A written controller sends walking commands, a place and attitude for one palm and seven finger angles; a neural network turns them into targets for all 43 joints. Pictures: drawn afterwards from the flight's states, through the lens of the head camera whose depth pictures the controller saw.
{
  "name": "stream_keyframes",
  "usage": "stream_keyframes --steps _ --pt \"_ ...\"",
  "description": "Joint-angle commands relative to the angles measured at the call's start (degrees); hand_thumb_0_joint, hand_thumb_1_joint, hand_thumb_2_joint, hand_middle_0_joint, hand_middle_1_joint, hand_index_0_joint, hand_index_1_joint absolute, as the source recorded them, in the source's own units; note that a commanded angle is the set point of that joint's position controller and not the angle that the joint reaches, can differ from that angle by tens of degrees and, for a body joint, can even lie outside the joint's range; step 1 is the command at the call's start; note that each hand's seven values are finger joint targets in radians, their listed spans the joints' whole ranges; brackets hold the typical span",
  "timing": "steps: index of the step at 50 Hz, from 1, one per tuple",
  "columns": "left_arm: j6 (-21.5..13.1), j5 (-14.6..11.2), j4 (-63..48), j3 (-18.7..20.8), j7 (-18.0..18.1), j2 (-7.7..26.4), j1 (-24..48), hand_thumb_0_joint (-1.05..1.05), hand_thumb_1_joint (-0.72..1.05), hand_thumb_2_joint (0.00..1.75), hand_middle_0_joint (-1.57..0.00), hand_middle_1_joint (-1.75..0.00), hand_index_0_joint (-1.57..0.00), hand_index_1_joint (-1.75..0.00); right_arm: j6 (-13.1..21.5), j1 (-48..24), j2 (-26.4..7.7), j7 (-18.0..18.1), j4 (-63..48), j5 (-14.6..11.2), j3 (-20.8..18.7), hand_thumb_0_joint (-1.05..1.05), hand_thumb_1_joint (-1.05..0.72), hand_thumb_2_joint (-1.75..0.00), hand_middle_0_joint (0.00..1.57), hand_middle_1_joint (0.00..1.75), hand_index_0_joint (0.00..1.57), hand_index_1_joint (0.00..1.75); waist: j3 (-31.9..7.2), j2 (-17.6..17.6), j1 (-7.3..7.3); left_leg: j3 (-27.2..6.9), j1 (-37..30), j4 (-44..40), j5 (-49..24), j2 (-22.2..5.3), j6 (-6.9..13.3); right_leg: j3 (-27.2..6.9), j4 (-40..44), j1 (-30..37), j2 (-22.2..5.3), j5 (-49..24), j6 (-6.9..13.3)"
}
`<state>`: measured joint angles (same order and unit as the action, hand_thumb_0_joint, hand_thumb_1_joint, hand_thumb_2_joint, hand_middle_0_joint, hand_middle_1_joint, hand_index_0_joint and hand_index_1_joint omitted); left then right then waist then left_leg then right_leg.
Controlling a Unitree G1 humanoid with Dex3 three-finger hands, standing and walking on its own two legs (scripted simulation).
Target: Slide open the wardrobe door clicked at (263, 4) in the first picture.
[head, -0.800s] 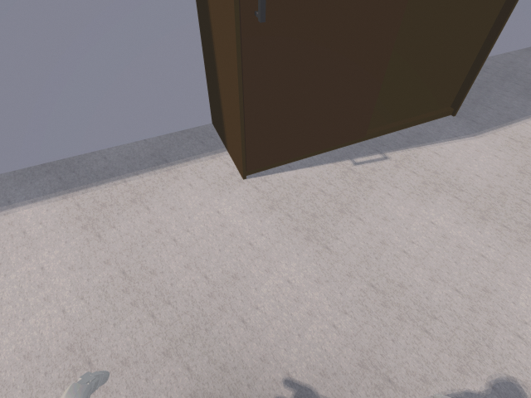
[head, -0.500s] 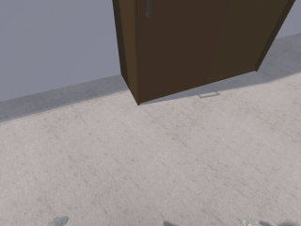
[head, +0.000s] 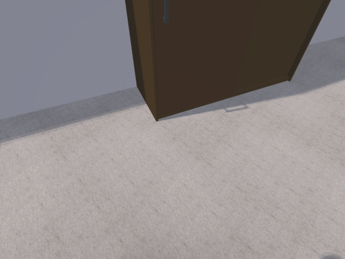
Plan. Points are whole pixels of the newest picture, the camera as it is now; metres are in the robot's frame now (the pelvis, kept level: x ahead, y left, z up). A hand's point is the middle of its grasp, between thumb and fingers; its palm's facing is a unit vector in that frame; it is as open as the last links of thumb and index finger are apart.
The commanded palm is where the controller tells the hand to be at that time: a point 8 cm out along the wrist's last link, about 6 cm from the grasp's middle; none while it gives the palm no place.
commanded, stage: stand and wait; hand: left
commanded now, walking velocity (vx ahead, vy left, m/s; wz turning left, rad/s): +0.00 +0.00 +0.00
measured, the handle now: out of the picture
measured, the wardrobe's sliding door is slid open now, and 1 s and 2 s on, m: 0.00 0.00 0.00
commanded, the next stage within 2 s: look at it before walking up in 0.20 s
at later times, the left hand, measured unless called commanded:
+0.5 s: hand out of the picture +0.06 +0.24 -0.16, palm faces -0.03 -0.95 -0.32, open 7.3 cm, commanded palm none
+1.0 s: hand out of the picture +0.07 +0.25 -0.16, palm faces -0.03 -0.94 -0.33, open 7.3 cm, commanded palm none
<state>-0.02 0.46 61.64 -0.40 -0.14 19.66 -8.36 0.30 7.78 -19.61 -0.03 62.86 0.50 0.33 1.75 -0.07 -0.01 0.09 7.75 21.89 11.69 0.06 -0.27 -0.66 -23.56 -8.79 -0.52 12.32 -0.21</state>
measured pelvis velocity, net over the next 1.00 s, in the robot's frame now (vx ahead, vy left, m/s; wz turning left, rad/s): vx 0.00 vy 0.00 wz -0.01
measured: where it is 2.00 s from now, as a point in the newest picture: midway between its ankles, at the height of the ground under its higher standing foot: (182, 256)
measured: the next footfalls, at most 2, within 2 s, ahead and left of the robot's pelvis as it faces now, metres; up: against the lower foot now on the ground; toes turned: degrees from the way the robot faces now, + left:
left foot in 1.76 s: +0.39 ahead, +0.05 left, +0.00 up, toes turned -16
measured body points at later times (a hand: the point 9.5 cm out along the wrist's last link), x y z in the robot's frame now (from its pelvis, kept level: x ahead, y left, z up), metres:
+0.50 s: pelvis -0.01 +0.00 +0.00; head -0.01 +0.00 +0.45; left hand +0.06 +0.29 -0.13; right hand +0.06 -0.30 -0.13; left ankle +0.00 +0.12 -0.74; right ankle +0.01 -0.12 -0.74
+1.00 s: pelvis +0.00 +0.00 +0.00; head +0.00 +0.01 +0.45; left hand +0.07 +0.30 -0.13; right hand +0.08 -0.29 -0.13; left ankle +0.00 +0.12 -0.74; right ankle +0.01 -0.12 -0.74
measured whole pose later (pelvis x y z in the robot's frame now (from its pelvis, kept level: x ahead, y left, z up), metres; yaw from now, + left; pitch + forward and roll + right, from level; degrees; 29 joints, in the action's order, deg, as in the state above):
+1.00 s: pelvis +0.00 +0.00 +0.00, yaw -1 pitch -2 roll +0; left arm -0.4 0.6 62.5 -0.5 0.1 19.4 -8.4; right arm 0.6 6.7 -18.9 -0.1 63.7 0.5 0.3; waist 1.8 -0.5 0.3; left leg 0.7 7.9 20.5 10.9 0.1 0.0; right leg -1.3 -21.6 -8.9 -0.5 11.0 -0.6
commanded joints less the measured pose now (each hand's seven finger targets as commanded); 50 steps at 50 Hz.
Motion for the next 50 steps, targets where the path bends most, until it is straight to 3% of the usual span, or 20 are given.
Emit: stream_keyframes --steps 1,6,13,47,49,50 --pt "-1.2 0.2 -3.9 2.3 0.7 11.7 3.0 0.0 0.9 0.9 -0.2 -0.3 -0.2 -0.3 1.6 -3.2 -11.4 0.8 -3.6 0.0 -2.3 0.0 -0.9 -0.9 0.2 0.3 0.2 0.3 -2.0 -0.9 0.21 -5.8 1.4 -4.4 -2.7 -6.3 1.9 -6.0 5.4 -0.7 -6.0 -1.5 2.1" --pt "-1.2 0.2 -3.7 2.4 0.6 11.6 2.9 0.0 0.9 0.9 -0.2 -0.3 -0.2 -0.3 1.6 -2.8 -11.4 0.7 -3.2 0.1 -2.3 0.0 -0.9 -0.9 0.2 0.3 0.2 0.3 -1.5 -0.6 0.11 -5.9 1.7 -4.7 -0.7 -6.2 1.8 -6.5 6.2 -2.0 -6.0 1.7 2.0" --pt "-1.5 0.2 -3.5 2.3 0.7 11.4 2.5 0.0 0.9 0.9 -0.2 -0.3 -0.2 -0.3 1.8 -2.6 -11.2 0.7 -2.9 0.1 -2.4 0.0 -0.9 -0.9 0.2 0.3 0.2 0.3 -3.3 -0.4 0.09 -5.8 0.3 -4.1 -3.9 -6.5 1.8 -6.5 5.9 -1.2 -6.2 -2.1 2.1" --pt "-1.5 0.3 -2.8 2.1 0.7 11.4 2.1 0.0 0.9 0.9 -0.2 -0.3 -0.2 -0.3 1.8 -3.5 -11.4 0.7 -2.5 -0.1 -2.3 0.0 -0.9 -0.9 0.2 0.3 0.2 0.3 -2.8 -0.1 0.1 -6.0 -0.4 -5.1 -5.6 -6.8 1.7 -5.8 6.0 -0.3 -6.0 -5.4 1.7" --pt "-0.5 0.2 -1.6 0.9 0.8 5.4 -1.4 0.0 0.9 0.9 -0.2 -0.3 -0.2 -0.3 1.0 -0.5 -5.4 0.6 -1.4 0.3 -1.1 0.0 -0.9 -0.9 0.2 0.3 0.2 0.3 -3.1 -0.3 0.1 -3.8 -1.2 -3.5 -0.3 -6.7 0.7 -6.5 5.8 -1.8 -5.5 0.3 1.2" --pt "0.1 0.4 -1.6 1.0 0.7 4.7 -2.8 0.0 0.9 0.9 -0.2 -0.3 -0.2 -0.3 0.6 1.3 -4.3 0.5 -1.3 0.5 -1.1 0.0 -0.9 -0.9 0.2 0.3 0.2 0.3 -3.1 -0.6 0.15 -3.1 -1.1 -2.6 4.9 -6.6 0.7 -7.2 5.3 -3.0 -5.0 5.5 1.4"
